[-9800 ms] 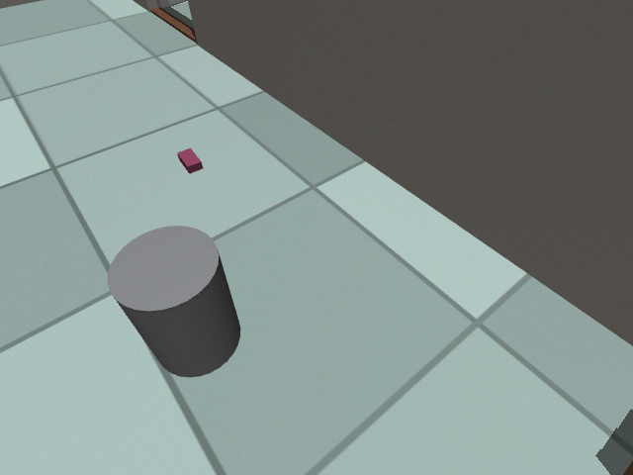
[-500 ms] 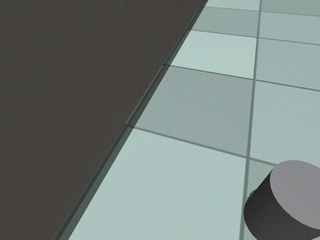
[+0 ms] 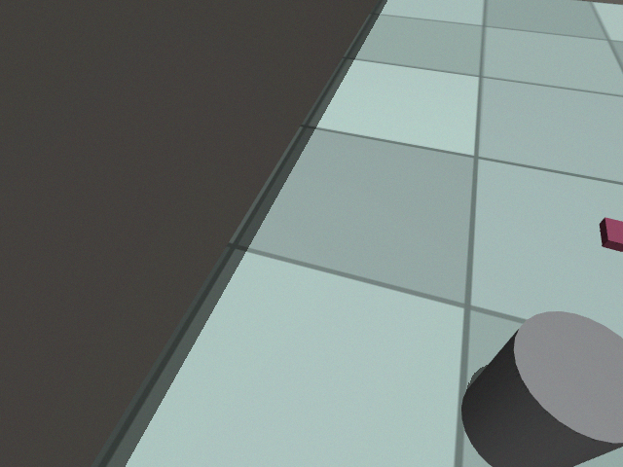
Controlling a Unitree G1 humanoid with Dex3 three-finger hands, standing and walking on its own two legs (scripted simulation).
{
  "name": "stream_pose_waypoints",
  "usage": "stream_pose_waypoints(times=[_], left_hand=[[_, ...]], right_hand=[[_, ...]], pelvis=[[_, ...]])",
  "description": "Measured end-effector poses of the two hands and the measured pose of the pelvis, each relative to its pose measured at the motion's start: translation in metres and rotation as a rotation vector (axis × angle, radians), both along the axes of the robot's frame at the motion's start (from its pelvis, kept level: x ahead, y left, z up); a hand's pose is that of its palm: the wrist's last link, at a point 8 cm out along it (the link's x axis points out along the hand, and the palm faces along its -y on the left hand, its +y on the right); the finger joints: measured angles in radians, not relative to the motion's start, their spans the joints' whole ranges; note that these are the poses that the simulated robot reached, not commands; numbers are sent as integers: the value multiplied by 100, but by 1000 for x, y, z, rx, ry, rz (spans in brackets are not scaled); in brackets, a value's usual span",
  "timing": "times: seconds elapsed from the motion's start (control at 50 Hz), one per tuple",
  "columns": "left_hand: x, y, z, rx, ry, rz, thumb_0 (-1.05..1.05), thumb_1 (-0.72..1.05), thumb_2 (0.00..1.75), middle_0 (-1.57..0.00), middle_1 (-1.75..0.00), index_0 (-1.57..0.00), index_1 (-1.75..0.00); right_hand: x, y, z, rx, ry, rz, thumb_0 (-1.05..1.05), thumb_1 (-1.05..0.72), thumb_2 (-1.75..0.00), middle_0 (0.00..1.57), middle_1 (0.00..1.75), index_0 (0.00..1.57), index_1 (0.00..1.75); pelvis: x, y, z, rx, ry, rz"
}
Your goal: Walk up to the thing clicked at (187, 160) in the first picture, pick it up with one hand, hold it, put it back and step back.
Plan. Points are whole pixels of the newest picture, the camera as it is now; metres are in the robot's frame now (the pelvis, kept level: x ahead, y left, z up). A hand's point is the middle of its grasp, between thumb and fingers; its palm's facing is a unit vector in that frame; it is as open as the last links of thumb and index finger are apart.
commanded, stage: walk up
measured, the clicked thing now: (613, 234) +1.15 -1.29 -0.76
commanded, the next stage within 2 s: stand in 0.04 s
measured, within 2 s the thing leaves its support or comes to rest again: neither
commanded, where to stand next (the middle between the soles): +0.06 +0.00 m, yaw +2 degrees
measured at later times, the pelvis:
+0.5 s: pelvis -0.01 -0.01 +0.00, yaw +1 degrees
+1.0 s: pelvis -0.01 -0.01 +0.00, yaw +2 degrees
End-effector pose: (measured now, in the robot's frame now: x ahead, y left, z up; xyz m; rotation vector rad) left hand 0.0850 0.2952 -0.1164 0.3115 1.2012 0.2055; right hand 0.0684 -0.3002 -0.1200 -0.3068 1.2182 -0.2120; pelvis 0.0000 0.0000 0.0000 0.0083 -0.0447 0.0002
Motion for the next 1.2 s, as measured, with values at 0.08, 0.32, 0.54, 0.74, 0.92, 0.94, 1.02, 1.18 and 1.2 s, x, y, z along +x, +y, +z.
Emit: stream_pose_waypoints(times=[0.08,0.32,0.54,0.74,0.92,0.94,1.02,1.18,1.2], left_hand=[[-7,2,2,12,18,6,1,91,90,-20,-30,-21,-30],[-19,-3,5,20,14,9,1,91,90,-20,-30,-21,-30],[-30,-7,3,10,24,11,1,90,90,-20,-30,-21,-30],[-34,-5,2,14,33,13,1,90,90,-20,-30,-21,-30],[-30,-4,3,14,18,10,1,91,90,-20,-30,-21,-30],[-29,-4,3,14,16,10,1,91,90,-20,-30,-21,-30],[-28,-4,4,12,11,10,1,91,90,-20,-30,-21,-30],[-30,-3,4,13,16,15,1,91,90,-20,-30,-21,-30],[-31,-3,4,14,18,16,1,91,90,-20,-30,-21,-30]], right_hand=[[2,3,-3,13,3,0,1,-90,-90,21,30,20,30],[6,0,-1,22,2,22,1,-90,-90,21,30,20,30],[-9,-9,0,9,35,19,1,-90,-90,21,30,20,30],[-18,-8,-2,12,58,14,1,-90,-90,21,30,20,30],[-15,-6,-1,12,44,18,1,-90,-90,21,30,20,30],[-14,-6,-1,12,42,19,1,-90,-90,21,30,20,30],[-11,-5,0,11,35,26,1,-90,-90,21,30,20,30],[-7,-5,0,10,29,34,1,-90,-90,21,30,20,30],[-6,-5,0,10,30,36,1,-90,-90,21,30,20,30]], pelvis=[[0,-1,0,0,-1,3],[-9,-8,3,-1,-1,19],[-13,-10,3,-3,4,25],[-12,-10,3,-3,4,26],[-11,-10,3,-3,2,28],[-11,-10,3,-3,2,28],[-11,-9,3,-3,2,29],[-10,-9,3,-2,3,31],[-10,-9,3,-2,4,31]])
